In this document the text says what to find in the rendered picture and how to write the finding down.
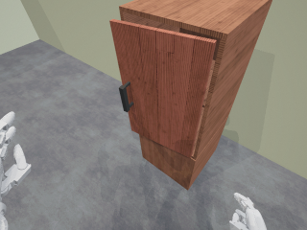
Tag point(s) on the cupboard door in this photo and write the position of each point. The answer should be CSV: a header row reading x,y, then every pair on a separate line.
x,y
168,73

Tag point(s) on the left robot hand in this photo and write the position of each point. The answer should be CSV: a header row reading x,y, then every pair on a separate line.
x,y
17,172

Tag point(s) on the right robot hand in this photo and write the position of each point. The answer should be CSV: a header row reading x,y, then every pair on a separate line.
x,y
251,220

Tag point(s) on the robot left forearm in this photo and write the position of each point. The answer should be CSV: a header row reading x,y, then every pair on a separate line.
x,y
3,222

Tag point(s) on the handle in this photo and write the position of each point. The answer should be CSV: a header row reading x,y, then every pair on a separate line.
x,y
124,97

